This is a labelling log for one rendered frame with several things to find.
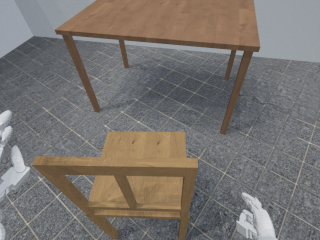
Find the right robot hand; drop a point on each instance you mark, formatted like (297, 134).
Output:
(253, 225)

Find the left robot hand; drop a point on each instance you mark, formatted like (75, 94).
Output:
(13, 178)

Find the table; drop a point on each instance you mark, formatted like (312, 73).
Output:
(219, 24)

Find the chair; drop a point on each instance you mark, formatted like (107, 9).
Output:
(140, 174)

